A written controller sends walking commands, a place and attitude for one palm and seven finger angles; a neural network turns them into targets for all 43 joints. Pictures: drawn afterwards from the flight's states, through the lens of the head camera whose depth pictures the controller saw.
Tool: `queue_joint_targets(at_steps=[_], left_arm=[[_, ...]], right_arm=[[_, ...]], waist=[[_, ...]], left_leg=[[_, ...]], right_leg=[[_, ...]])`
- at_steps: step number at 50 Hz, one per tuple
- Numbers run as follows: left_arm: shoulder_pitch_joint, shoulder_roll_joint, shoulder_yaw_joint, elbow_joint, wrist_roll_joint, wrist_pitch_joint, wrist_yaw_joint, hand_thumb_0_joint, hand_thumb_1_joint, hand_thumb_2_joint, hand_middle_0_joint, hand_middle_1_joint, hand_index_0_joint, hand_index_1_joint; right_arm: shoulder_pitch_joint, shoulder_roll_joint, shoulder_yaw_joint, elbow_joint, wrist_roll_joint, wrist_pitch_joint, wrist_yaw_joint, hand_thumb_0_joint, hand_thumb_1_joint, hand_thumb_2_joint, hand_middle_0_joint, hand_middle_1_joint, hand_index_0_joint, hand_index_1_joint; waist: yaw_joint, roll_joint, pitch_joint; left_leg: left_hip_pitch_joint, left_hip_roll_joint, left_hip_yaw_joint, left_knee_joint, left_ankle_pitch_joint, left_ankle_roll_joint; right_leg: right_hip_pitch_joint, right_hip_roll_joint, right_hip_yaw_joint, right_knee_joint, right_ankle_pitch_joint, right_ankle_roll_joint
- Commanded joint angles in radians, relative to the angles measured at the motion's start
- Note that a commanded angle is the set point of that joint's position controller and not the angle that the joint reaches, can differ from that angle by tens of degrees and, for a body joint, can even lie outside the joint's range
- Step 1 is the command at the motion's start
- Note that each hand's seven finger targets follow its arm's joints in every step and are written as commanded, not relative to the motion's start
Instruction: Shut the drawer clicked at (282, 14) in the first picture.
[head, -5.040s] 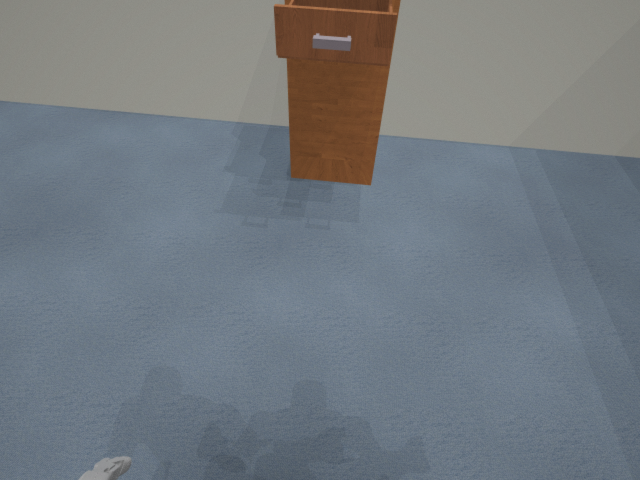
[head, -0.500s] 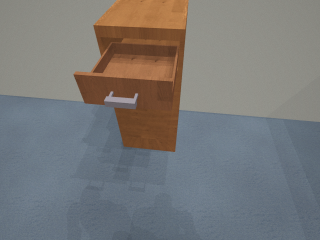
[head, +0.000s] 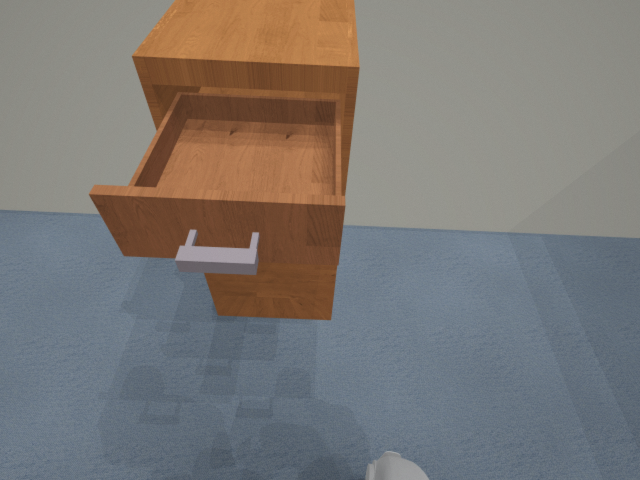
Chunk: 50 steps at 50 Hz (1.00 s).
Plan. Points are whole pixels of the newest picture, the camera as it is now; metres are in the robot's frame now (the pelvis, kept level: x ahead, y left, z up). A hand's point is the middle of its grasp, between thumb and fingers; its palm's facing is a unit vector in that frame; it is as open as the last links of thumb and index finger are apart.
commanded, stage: take the last steps up to it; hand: left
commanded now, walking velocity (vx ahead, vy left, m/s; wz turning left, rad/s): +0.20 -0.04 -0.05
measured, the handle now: (221, 248) +0.42 +0.17 +0.03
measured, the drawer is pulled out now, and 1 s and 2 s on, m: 0.30 0.30 0.30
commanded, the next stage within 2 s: come to a stop and stand still in 0.12 s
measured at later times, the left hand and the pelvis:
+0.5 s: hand out of the picture +0.16 +0.16 -0.19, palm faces +0.06 -0.98 -0.19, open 7.3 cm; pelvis +0.12 -0.02 -0.01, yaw -1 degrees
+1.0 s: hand out of the picture +0.09 +0.10 -0.17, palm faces +0.02 -0.97 -0.23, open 7.3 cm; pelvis +0.07 -0.08 +0.00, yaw -1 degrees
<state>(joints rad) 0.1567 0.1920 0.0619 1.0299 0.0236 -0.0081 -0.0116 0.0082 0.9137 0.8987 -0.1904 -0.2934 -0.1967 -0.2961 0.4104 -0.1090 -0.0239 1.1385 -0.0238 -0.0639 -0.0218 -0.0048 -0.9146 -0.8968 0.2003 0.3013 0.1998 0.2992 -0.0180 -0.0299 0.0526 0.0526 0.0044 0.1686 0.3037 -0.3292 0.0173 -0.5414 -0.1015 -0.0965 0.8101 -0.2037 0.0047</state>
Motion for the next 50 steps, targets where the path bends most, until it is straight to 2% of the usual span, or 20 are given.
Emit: queue_joint_targets(at_steps=[1, 4, 5, 6, 7, 10, 13, 20, 21, 23, 25, 30, 36, 37, 38, 39, 40, 41, 44, 50], left_arm=[[-0.029, 0.012, -0.005, -0.066, -0.004, -0.016, -0.002, 0.0, 0.9, 0.9, -0.2, -0.3, -0.2, -0.3], [0.223, 0.077, 0.016, 0.01, 0.003, -0.041, 0.008, 0.0, 0.9, 0.9, -0.2, -0.3, -0.2, -0.3], [0.327, 0.166, 0.039, 0.04, 0.01, -0.056, 0.019, 0.0, 0.9, 0.9, -0.2, -0.3, -0.2, -0.3], [0.387, 0.238, 0.051, 0.051, -0.009, -0.054, 0.021, 0.0, 0.9, 0.9, -0.2, -0.3, -0.2, -0.3], [0.325, 0.217, 0.045, 0.038, -0.018, -0.048, 0.027, 0.0, 0.9, 0.9, -0.2, -0.3, -0.2, -0.3], [0.108, 0.119, 0.019, -0.016, -0.013, -0.042, 0.04, 0.0, 0.9, 0.9, -0.2, -0.3, -0.2, -0.3], [0.027, 0.06, -0.008, -0.029, -0.001, -0.04, 0.049, 0.0, 0.9, 0.9, -0.2, -0.3, -0.2, -0.3], [0.072, 0.102, 0.0, -0.009, -0.011, -0.005, 0.052, 0.0, 0.9, 0.9, -0.2, -0.3, -0.2, -0.3], [0.082, 0.09, 0.003, -0.01, -0.013, 0.004, 0.052, 0.0, 0.9, 0.9, -0.2, -0.3, -0.2, -0.3], [0.131, 0.042, -0.002, -0.028, -0.015, 0.021, 0.05, 0.0, 0.9, 0.9, -0.2, -0.3, -0.2, -0.3], [0.119, 0.043, -0.003, -0.019, -0.014, 0.035, 0.052, 0.0, 0.9, 0.9, -0.2, -0.3, -0.2, -0.3], [0.147, 0.04, 0.003, -0.016, -0.01, 0.043, 0.05, 0.0, 0.9, 0.9, -0.2, -0.3, -0.2, -0.3], [0.212, 0.031, -0.008, -0.011, -0.009, 0.024, 0.049, 0.0, 0.9, 0.9, -0.2, -0.3, -0.2, -0.3], [0.233, 0.064, -0.006, -0.005, -0.001, 0.018, 0.051, 0.0, 0.9, 0.9, -0.2, -0.3, -0.2, -0.3], [0.204, 0.135, 0.0, -0.01, 0.009, 0.011, 0.053, 0.0, 0.9, 0.9, -0.2, -0.3, -0.2, -0.3], [0.168, 0.164, 0.001, -0.023, 0.005, 0.009, 0.051, 0.0, 0.9, 0.9, -0.2, -0.3, -0.2, -0.3], [0.138, 0.165, -0.004, -0.034, 0.005, 0.01, 0.049, 0.0, 0.9, 0.9, -0.2, -0.3, -0.2, -0.3], [0.113, 0.141, -0.003, -0.035, 0.006, 0.005, 0.052, 0.0, 0.9, 0.9, -0.2, -0.3, -0.2, -0.3], [0.088, 0.097, -0.016, -0.024, 0.001, -0.001, 0.053, 0.0, 0.9, 0.9, -0.2, -0.3, -0.2, -0.3], [0.156, 0.095, -0.017, 0.024, -0.012, -0.012, 0.058, 0.0, 0.9, 0.9, -0.2, -0.3, -0.2, -0.3]], right_arm=[[0.06, -0.165, -0.034, -0.011, -0.006, -0.006, -0.012, 0.0, -0.9, -0.9, 0.2, 0.3, 0.2, 0.3], [0.038, -0.168, -0.035, -0.01, 0.007, -0.004, -0.007, 0.0, -0.9, -0.9, 0.2, 0.3, 0.2, 0.3], [0.07, -0.124, -0.03, -0.021, 0.019, -0.005, 0.002, 0.0, -0.9, -0.9, 0.2, 0.3, 0.2, 0.3], [0.094, -0.103, -0.027, -0.044, 0.026, -0.002, -0.001, 0.0, -0.9, -0.9, 0.2, 0.3, 0.2, 0.3], [0.042, -0.112, -0.031, -0.049, 0.026, 0.007, -0.008, 0.0, -0.9, -0.9, 0.2, 0.3, 0.2, 0.3], [-0.022, -0.078, -0.029, -0.056, 0.008, 0.034, 0.004, 0.0, -0.9, -0.9, 0.2, 0.3, 0.2, 0.3], [0.045, -0.022, -0.013, -0.035, 0.009, 0.062, 0.0, 0.0, -0.9, -0.9, 0.2, 0.3, 0.2, 0.3], [-0.003, -0.059, -0.016, -0.053, 0.019, 0.07, -0.006, 0.0, -0.9, -0.9, 0.2, 0.3, 0.2, 0.3], [-0.006, -0.088, -0.024, -0.054, 0.017, 0.067, -0.007, 0.0, -0.9, -0.9, 0.2, 0.3, 0.2, 0.3], [-0.068, -0.184, -0.039, -0.104, 0.009, 0.061, -0.012, 0.0, -0.9, -0.9, 0.2, 0.3, 0.2, 0.3], [-0.148, -0.196, -0.037, -0.121, 0.003, 0.064, -0.023, 0.0, -0.9, -0.9, 0.2, 0.3, 0.2, 0.3], [-0.201, -0.212, -0.048, -0.152, -0.002, 0.07, -0.031, 0.0, -0.9, -0.9, 0.2, 0.3, 0.2, 0.3], [-0.213, -0.227, -0.067, -0.152, 0.008, 0.079, -0.015, 0.0, -0.9, -0.9, 0.2, 0.3, 0.2, 0.3], [-0.211, -0.199, -0.066, -0.154, 0.017, 0.082, -0.011, 0.0, -0.9, -0.9, 0.2, 0.3, 0.2, 0.3], [-0.207, -0.14, -0.057, -0.168, 0.025, 0.085, -0.004, 0.0, -0.9, -0.9, 0.2, 0.3, 0.2, 0.3], [-0.253, -0.118, -0.045, -0.191, 0.022, 0.092, 0.003, 0.0, -0.9, -0.9, 0.2, 0.3, 0.2, 0.3], [-0.268, -0.118, -0.049, -0.19, 0.021, 0.098, 0.007, 0.0, -0.9, -0.9, 0.2, 0.3, 0.2, 0.3], [-0.281, -0.117, -0.049, -0.18, 0.014, 0.109, 0.005, 0.0, -0.9, -0.9, 0.2, 0.3, 0.2, 0.3], [-0.231, -0.109, -0.039, -0.126, 0.017, 0.103, 0.002, 0.0, -0.9, -0.9, 0.2, 0.3, 0.2, 0.3], [-0.171, -0.093, -0.019, -0.074, 0.022, 0.077, -0.011, 0.0, -0.9, -0.9, 0.2, 0.3, 0.2, 0.3]], waist=[[-0.005, 0.145, 0.103], [0.115, 0.049, -0.054], [0.146, -0.12, -0.169], [0.127, -0.238, -0.262], [0.125, -0.109, -0.204], [0.04, -0.041, -0.006], [-0.033, -0.023, 0.004], [-0.006, -0.066, -0.069], [-0.004, -0.031, -0.07], [0.033, 0.175, -0.041], [0.033, 0.29, -0.009], [0.028, 0.18, -0.073], [0.033, 0.181, -0.154], [0.04, 0.082, -0.141], [0.018, -0.134, -0.093], [0.027, -0.217, -0.037], [0.029, -0.145, -0.045], [0.026, -0.218, -0.013], [0.002, -0.116, 0.028], [0.022, -0.068, -0.055]], left_leg=[[-0.081, 0.284, -0.106, -0.004, 0.693, 0.119], [-0.192, 0.213, -0.053, 0.327, 0.71, 0.055], [-0.403, 0.111, 0.006, 0.605, 0.365, 0.008], [-0.505, 0.005, -0.03, 0.902, -0.255, -0.017], [-0.54, 0.049, -0.139, 0.994, -0.267, -0.001], [-0.528, 0.135, -0.169, 0.964, -0.114, -0.006], [-0.361, 0.121, -0.133, 0.703, -0.089, -0.04], [-0.218, 0.061, -0.098, 0.206, 0.172, -0.063], [-0.187, 0.088, -0.123, 0.152, 0.257, -0.052], [-0.254, 0.293, -0.306, 0.058, 0.577, 0.053], [-0.328, 0.339, -0.343, -0.024, 0.653, 0.134], [-0.195, 0.314, -0.272, 0.06, 0.741, 0.169], [-0.183, 0.252, -0.229, 0.141, 0.529, 0.099], [-0.245, 0.186, -0.195, 0.209, 0.37, 0.045], [-0.37, 0.092, -0.127, 0.27, 0.125, -0.019], [-0.398, 0.041, -0.108, 0.317, -0.088, -0.045], [-0.341, 0.037, -0.138, 0.4, -0.135, -0.046], [-0.369, 0.052, -0.167, 0.459, -0.152, -0.039], [-0.387, 0.046, -0.163, 0.506, -0.079, -0.038], [-0.252, 0.05, -0.151, 0.147, 0.056, -0.046]], right_leg=[[0.064, 0.034, -0.031, -0.148, -0.013, -0.036], [0.473, 0.067, -0.032, -0.29, 0.133, -0.063], [0.705, -0.146, 0.22, -0.309, 0.29, -0.145], [0.761, -0.355, 0.504, -0.434, 0.503, -0.264], [0.678, -0.348, 0.462, -0.468, 0.422, -0.301], [0.301, -0.265, 0.309, -0.572, 0.063, -0.227], [0.123, -0.189, 0.136, -0.58, 0.248, -0.18], [0.241, -0.124, 0.116, -0.417, 0.291, -0.13], [0.231, -0.103, 0.112, -0.37, 0.251, -0.103], [0.222, 0.019, 0.024, -0.254, -0.014, -0.018], [0.242, 0.065, 0.026, -0.037, -0.27, 0.005], [0.138, 0.072, 0.096, 0.149, -0.311, 0.012], [0.326, 0.067, 0.05, -0.312, -0.089, 0.017], [0.381, 0.036, 0.099, -0.471, 0.047, 0.014], [0.391, -0.103, 0.274, -0.509, 0.17, -0.035], [0.299, -0.213, 0.341, -0.531, 0.246, -0.114], [0.218, -0.234, 0.312, -0.55, 0.164, -0.161], [0.192, -0.192, 0.321, -0.56, 0.123, -0.169], [0.253, -0.131, 0.234, -0.51, 0.293, -0.162], [0.404, -0.113, 0.231, -0.437, 0.406, -0.13]])
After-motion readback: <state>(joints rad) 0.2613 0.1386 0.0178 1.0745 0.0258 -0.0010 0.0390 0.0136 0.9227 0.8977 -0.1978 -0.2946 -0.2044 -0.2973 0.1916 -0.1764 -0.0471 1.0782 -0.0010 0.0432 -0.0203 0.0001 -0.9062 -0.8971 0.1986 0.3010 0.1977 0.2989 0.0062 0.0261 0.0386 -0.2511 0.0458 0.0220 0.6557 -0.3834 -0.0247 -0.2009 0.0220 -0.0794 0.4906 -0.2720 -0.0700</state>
